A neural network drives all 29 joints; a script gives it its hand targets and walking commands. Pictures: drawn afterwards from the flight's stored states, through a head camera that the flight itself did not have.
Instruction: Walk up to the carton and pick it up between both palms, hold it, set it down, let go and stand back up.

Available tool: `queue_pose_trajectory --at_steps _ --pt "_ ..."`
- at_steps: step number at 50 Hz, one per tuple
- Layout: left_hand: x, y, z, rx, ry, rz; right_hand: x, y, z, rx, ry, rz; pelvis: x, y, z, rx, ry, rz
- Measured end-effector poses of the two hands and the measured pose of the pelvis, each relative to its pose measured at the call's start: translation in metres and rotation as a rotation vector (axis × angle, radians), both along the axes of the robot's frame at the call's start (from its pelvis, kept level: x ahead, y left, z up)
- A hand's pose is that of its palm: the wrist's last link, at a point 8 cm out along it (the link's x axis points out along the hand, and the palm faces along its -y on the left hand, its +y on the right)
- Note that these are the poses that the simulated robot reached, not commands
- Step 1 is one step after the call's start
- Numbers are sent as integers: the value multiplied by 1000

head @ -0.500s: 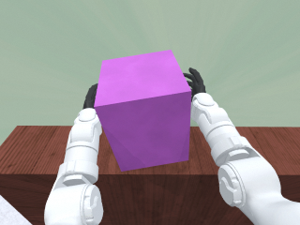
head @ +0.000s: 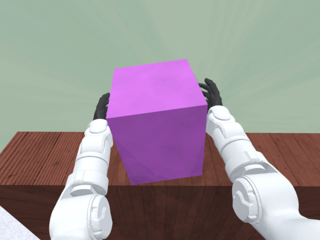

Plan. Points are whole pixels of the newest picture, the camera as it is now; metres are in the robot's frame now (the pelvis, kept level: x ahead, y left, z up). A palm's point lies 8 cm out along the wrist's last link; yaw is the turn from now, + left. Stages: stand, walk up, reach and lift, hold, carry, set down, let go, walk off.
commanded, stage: set down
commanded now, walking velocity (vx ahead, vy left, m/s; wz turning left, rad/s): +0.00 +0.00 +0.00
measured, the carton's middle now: (158, 122) +0.42 +0.01 +0.11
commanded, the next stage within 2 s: none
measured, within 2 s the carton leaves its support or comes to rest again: rests again in 1.32 s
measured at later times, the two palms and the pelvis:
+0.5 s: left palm (105, 129) +0.41 +0.15 +0.11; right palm (211, 117) +0.41 -0.14 +0.13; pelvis +0.00 +0.00 +0.00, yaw +0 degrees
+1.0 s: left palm (105, 139) +0.40 +0.16 +0.08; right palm (210, 128) +0.39 -0.13 +0.11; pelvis +0.00 +0.00 +0.00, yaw -1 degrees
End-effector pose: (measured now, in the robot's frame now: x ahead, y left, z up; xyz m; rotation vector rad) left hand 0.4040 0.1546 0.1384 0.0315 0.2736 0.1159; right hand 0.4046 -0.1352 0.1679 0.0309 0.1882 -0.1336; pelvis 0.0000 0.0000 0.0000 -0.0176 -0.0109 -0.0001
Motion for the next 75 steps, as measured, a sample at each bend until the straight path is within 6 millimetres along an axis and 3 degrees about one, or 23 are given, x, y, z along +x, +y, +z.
queue_pose_trajectory --at_steps 23,57,75 --pt "5 -3 -31 1 24 6 6 -3 -32 0 18 7 5 -2 0 1 54 -2" --pt "-10 0 -66 -12 48 -10 -14 -1 -73 -16 30 -1 -3 2 1 9 78 -19" --pt "-1 -9 -71 -6 8 -22 -11 -11 -85 -41 -11 -10 6 0 1 10 84 -27"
